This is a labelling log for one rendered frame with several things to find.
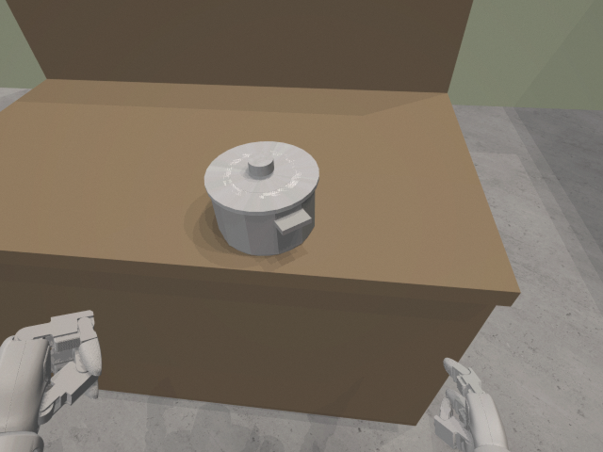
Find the pot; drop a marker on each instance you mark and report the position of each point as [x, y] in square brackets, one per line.
[267, 235]

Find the lid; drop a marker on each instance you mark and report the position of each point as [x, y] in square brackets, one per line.
[230, 185]

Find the right robot hand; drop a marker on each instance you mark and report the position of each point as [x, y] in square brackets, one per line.
[479, 421]

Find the left robot hand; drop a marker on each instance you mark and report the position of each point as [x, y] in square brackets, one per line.
[26, 364]

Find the table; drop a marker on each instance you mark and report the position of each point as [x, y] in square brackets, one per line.
[103, 205]

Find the left robot forearm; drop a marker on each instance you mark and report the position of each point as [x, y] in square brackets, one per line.
[21, 441]

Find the knob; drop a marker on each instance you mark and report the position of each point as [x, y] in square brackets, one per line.
[261, 164]

